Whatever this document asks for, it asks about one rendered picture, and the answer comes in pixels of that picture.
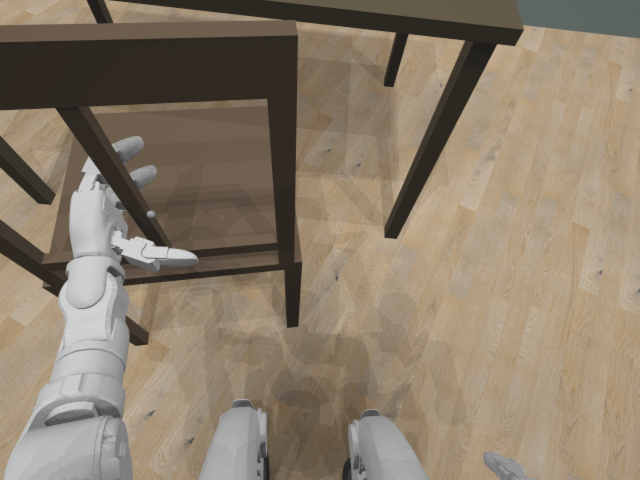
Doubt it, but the left robot forearm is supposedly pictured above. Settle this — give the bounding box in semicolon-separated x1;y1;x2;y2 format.
3;255;130;480

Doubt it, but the robot right hand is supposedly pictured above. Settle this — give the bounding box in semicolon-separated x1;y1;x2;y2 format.
483;451;535;480

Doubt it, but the table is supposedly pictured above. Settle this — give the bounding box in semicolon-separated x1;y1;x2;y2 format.
0;0;524;239

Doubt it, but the right robot shin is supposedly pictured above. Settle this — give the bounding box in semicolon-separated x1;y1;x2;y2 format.
351;409;380;480

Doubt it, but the chair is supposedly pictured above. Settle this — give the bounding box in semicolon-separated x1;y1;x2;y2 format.
0;20;302;346

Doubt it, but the robot left hand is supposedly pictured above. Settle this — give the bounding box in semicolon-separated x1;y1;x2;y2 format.
69;136;198;272

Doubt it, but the right robot thigh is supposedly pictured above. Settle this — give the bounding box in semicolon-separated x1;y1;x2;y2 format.
348;416;430;480

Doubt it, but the left robot upper arm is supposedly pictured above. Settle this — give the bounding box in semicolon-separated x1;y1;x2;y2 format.
8;415;133;480

